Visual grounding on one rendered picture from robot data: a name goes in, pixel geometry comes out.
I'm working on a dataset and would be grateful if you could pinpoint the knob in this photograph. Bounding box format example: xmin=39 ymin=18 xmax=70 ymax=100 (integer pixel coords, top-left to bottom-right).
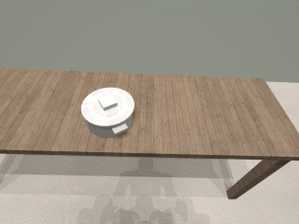
xmin=98 ymin=94 xmax=118 ymax=110

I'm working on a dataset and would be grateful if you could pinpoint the pot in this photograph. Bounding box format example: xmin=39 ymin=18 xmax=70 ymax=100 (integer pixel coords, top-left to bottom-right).
xmin=85 ymin=115 xmax=133 ymax=138

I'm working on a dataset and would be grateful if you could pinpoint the table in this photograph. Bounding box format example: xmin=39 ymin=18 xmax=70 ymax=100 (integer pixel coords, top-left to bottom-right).
xmin=0 ymin=67 xmax=299 ymax=200

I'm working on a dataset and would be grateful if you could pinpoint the lid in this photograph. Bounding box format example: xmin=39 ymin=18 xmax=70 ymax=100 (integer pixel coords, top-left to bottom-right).
xmin=81 ymin=87 xmax=135 ymax=128

